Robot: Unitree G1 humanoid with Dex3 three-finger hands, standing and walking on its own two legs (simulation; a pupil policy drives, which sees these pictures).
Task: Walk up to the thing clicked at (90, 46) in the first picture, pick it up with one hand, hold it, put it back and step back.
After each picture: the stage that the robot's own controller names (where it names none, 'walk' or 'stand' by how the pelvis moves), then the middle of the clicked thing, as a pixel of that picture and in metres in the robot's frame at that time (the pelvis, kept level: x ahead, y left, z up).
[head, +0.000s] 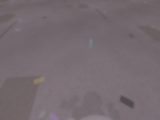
stand; (90, 44) +1.72 +0.04 -0.65
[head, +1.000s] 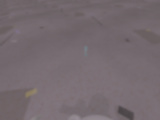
walk; (85, 51) +1.59 +0.26 -0.64
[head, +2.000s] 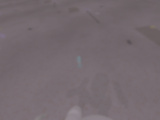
walk; (79, 62) +1.09 +0.31 -0.65
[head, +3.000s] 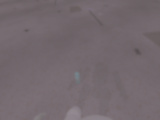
walk; (77, 78) +0.70 +0.26 -0.65
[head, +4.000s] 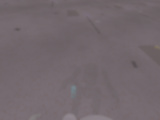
stand; (73, 91) +0.51 +0.18 -0.63
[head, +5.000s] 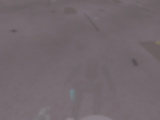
stand; (72, 95) +0.45 +0.19 -0.65
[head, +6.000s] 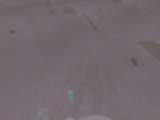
stand; (71, 96) +0.43 +0.22 -0.65
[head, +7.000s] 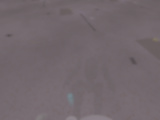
stand; (70, 99) +0.39 +0.23 -0.65
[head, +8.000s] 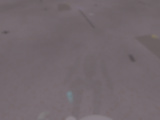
stand; (70, 97) +0.39 +0.23 -0.66
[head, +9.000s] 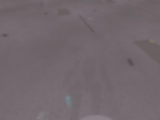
stand; (68, 101) +0.37 +0.23 -0.66
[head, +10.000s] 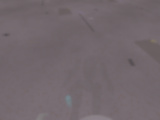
stand; (68, 101) +0.37 +0.23 -0.66
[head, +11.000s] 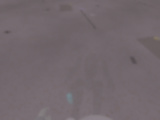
go down; (69, 98) +0.37 +0.22 -0.66
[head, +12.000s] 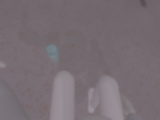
go down; (53, 54) +0.44 +0.28 -0.24
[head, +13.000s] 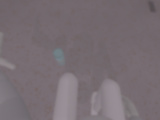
close in; (60, 58) +0.44 +0.27 -0.26
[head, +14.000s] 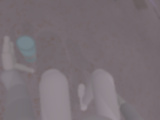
close in; (28, 51) +0.42 +0.31 -0.16
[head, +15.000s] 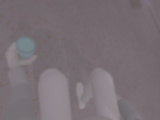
lift; (26, 52) +0.41 +0.31 -0.16
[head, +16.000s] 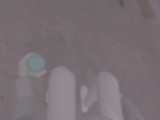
lift; (38, 65) +0.31 +0.29 -0.15
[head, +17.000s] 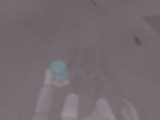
lift; (61, 75) +0.31 +0.18 +0.04
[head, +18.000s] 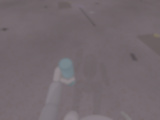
hold; (68, 74) +0.33 +0.15 +0.06
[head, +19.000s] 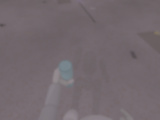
hold; (67, 75) +0.32 +0.16 +0.03
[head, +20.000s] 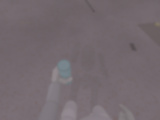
crouch; (65, 74) +0.34 +0.17 -0.02
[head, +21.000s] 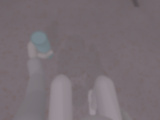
lower; (44, 48) +0.47 +0.27 -0.05
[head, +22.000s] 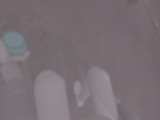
lower; (18, 49) +0.43 +0.32 -0.16
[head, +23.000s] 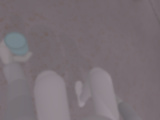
lower; (20, 49) +0.42 +0.32 -0.16
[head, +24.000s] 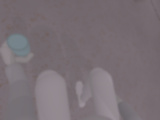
lower; (22, 50) +0.42 +0.32 -0.16
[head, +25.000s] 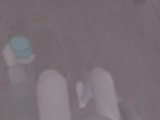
lower; (24, 52) +0.41 +0.31 -0.16
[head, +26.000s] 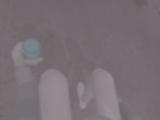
open; (32, 53) +0.41 +0.28 -0.16
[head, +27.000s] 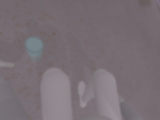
stand; (35, 51) +0.40 +0.29 -0.16
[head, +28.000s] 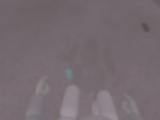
walk; (69, 74) +0.42 +0.22 -0.43
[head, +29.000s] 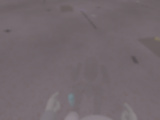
stand; (71, 99) +0.37 +0.19 -0.59
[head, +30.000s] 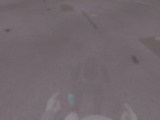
stand; (71, 99) +0.37 +0.19 -0.60
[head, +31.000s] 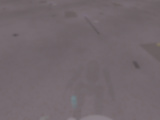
stand; (74, 102) +0.39 +0.18 -0.65
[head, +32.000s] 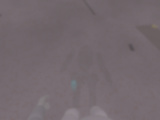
walk; (73, 85) +0.45 +0.15 -0.64
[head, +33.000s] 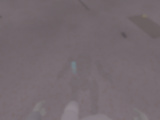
walk; (74, 67) +0.72 +0.25 -0.62
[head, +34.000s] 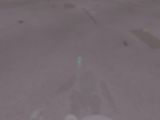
stand; (79, 62) +1.02 +0.22 -0.63
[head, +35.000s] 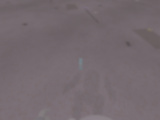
stand; (80, 64) +1.01 +0.20 -0.66
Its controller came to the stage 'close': yes
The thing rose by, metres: 0.68
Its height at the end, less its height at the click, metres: +0.00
